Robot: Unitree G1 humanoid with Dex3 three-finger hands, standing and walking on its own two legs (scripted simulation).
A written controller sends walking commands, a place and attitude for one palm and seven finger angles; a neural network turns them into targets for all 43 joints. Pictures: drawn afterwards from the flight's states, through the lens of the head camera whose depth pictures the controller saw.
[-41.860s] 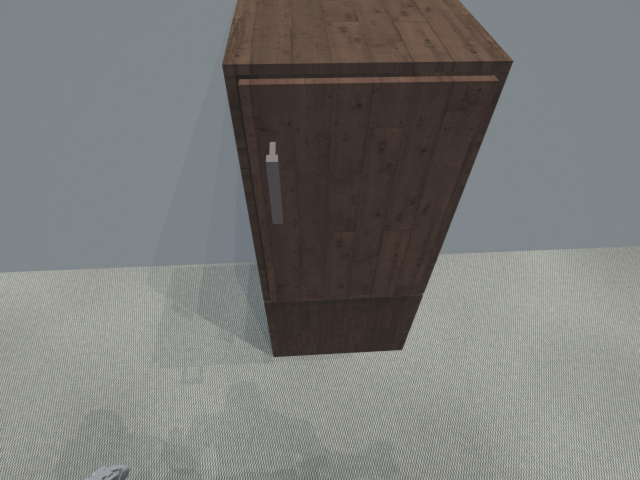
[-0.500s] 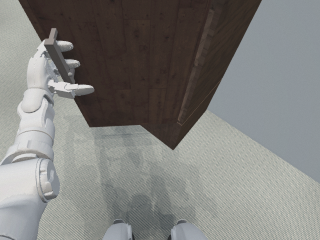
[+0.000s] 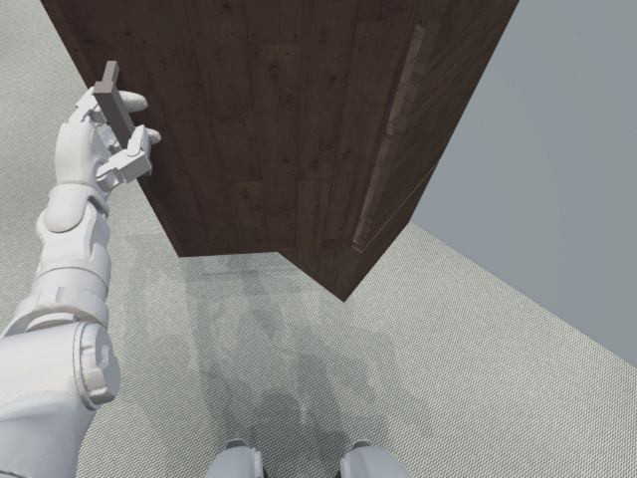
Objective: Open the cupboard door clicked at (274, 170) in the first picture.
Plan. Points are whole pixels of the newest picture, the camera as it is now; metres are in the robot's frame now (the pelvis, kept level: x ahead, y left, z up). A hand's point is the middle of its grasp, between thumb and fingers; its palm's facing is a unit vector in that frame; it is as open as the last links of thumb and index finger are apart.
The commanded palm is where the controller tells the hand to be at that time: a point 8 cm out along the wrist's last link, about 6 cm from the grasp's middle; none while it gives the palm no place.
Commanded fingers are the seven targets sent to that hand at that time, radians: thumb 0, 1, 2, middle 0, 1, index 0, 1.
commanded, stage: pull the door open along its arc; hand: left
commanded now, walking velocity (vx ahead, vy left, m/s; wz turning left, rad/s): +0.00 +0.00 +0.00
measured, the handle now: (128, 123) +0.55 +0.21 +0.09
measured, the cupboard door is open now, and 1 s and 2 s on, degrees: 44 79 87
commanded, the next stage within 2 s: open thumb and fingers to let go in 1.14 s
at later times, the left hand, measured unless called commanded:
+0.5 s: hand (146, 199) +0.43 +0.17 +0.09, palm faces -0.02 -1.00 +0.01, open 6.0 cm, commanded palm +0.36 +0.23 +0.09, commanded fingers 0.00 0.90 0.90 -0.40 -1.35 -0.40 -1.35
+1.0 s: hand (222, 290) +0.31 +0.08 +0.09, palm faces +0.41 -0.91 +0.01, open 6.1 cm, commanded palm +0.24 +0.13 +0.09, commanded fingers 0.00 0.90 0.90 -0.40 -1.35 -0.40 -1.35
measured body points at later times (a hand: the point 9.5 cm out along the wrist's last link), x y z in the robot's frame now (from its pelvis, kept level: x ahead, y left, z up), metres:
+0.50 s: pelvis +0.01 +0.00 +0.01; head +0.08 +0.00 +0.46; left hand +0.42 +0.22 +0.09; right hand +0.06 -0.26 -0.10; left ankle +0.02 +0.10 -0.68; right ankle -0.01 -0.12 -0.68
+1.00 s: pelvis +0.01 -0.04 +0.02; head +0.03 -0.05 +0.47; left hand +0.28 +0.13 +0.10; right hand +0.20 -0.24 -0.07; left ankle +0.02 +0.10 -0.68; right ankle -0.01 -0.12 -0.68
